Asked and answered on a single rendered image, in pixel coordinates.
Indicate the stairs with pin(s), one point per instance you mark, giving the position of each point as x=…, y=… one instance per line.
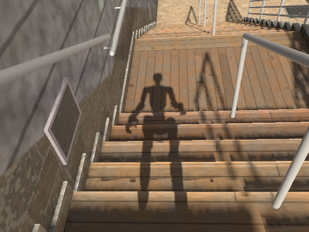
x=198, y=29
x=196, y=171

